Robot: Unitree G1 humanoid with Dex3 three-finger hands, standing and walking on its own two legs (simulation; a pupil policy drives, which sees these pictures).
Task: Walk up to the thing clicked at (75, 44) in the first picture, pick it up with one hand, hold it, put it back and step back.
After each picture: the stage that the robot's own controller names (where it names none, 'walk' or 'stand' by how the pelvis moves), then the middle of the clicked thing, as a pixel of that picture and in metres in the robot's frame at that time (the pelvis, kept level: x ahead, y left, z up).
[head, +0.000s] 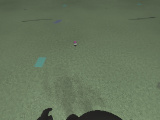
stand; (75, 43) +1.67 +0.40 -0.72
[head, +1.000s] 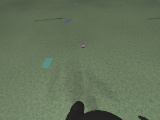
walk; (83, 45) +1.57 +0.31 -0.71
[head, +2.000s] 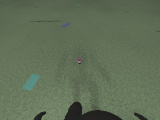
walk; (79, 60) +1.04 +0.26 -0.71
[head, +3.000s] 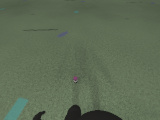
walk; (75, 79) +0.68 +0.25 -0.71
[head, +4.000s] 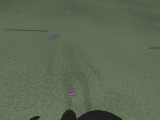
walk; (71, 92) +0.48 +0.17 -0.70
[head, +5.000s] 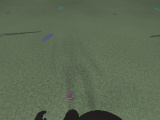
stand; (70, 96) +0.37 +0.23 -0.71
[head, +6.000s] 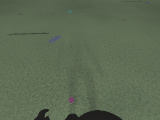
stand; (71, 100) +0.34 +0.21 -0.71
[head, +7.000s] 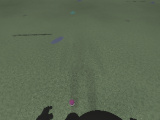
stand; (72, 103) +0.32 +0.21 -0.72
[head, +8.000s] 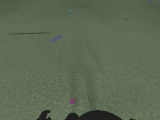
stand; (72, 102) +0.31 +0.19 -0.73
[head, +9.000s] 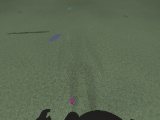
stand; (72, 101) +0.30 +0.20 -0.72
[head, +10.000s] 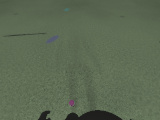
stand; (71, 103) +0.29 +0.20 -0.72
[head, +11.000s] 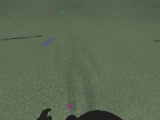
stand; (70, 106) +0.26 +0.22 -0.72
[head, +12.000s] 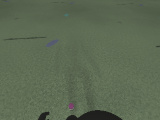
stand; (71, 106) +0.29 +0.19 -0.73
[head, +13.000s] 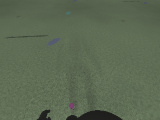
stand; (71, 106) +0.28 +0.19 -0.73
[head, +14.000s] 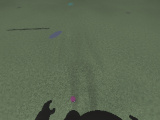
go down; (73, 99) +0.30 +0.18 -0.72
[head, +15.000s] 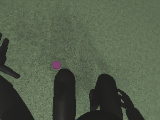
go down; (57, 66) +0.36 +0.26 -0.30
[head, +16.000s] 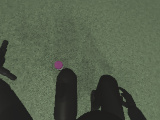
approach; (59, 66) +0.36 +0.27 -0.29
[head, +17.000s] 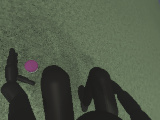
close in; (32, 67) +0.32 +0.30 -0.21
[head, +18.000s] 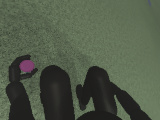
close; (28, 67) +0.32 +0.30 -0.21
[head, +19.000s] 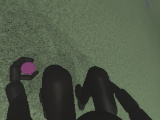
lift; (28, 69) +0.30 +0.30 -0.21
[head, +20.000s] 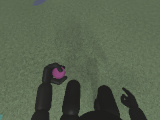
lift; (60, 74) +0.30 +0.21 -0.02
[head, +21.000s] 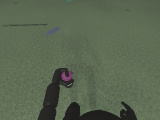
hold; (67, 79) +0.30 +0.16 -0.01
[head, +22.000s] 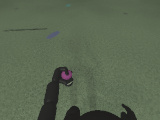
hold; (67, 78) +0.31 +0.17 -0.01
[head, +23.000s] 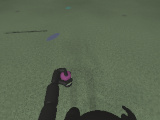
crouch; (66, 79) +0.31 +0.17 -0.01
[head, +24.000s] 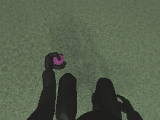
crouch; (59, 62) +0.39 +0.22 -0.10
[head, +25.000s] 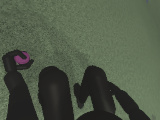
lower; (23, 61) +0.36 +0.31 -0.22
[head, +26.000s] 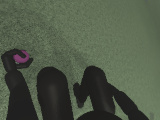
lower; (23, 59) +0.37 +0.31 -0.22
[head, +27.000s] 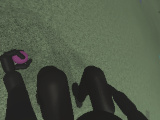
lower; (21, 60) +0.36 +0.31 -0.22
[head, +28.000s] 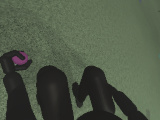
lower; (21, 61) +0.36 +0.32 -0.22
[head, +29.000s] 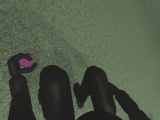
loosen; (26, 63) +0.34 +0.30 -0.22
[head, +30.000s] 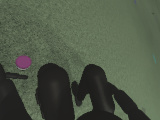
withdraw; (23, 63) +0.35 +0.29 -0.21
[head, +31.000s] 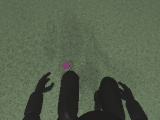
walk; (66, 66) +0.39 +0.25 -0.34
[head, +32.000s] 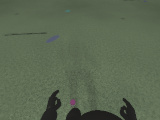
stand; (73, 103) +0.32 +0.17 -0.66
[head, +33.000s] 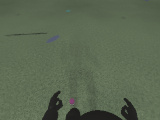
stand; (72, 102) +0.32 +0.19 -0.67
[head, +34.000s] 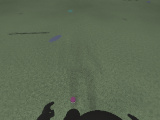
stand; (73, 100) +0.34 +0.18 -0.69
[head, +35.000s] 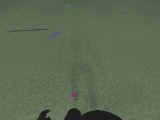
walk; (74, 95) +0.36 +0.17 -0.71
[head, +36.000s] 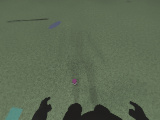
walk; (74, 82) +0.48 +0.21 -0.71
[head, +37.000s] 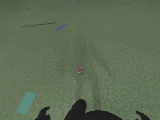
walk; (79, 71) +0.74 +0.24 -0.71
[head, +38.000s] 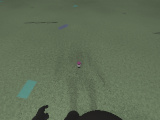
stand; (79, 64) +0.96 +0.20 -0.71
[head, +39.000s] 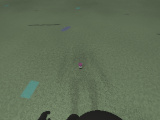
stand; (80, 66) +0.97 +0.19 -0.72
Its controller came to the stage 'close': yes
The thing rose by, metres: 0.71
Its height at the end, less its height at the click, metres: +0.00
